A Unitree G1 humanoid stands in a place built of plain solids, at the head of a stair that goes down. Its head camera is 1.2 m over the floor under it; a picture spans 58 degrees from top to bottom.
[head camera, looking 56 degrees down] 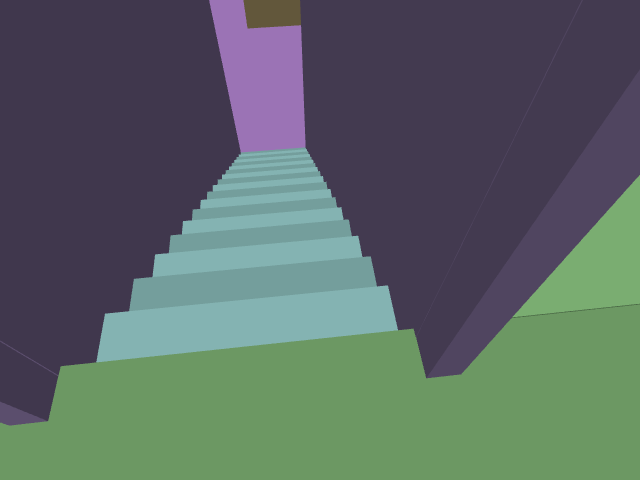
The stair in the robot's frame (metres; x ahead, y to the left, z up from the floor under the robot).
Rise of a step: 0.20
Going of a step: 0.25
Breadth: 1.01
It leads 6 degrees to the left of straight ahead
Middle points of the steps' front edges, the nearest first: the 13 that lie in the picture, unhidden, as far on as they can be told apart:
0.44 0.22 0.00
0.69 0.25 -0.20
0.94 0.28 -0.39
1.18 0.31 -0.59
1.43 0.33 -0.79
1.68 0.36 -0.99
1.92 0.39 -1.18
2.17 0.42 -1.38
2.42 0.45 -1.58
2.67 0.47 -1.78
2.91 0.50 -1.98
3.16 0.53 -2.17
3.41 0.56 -2.37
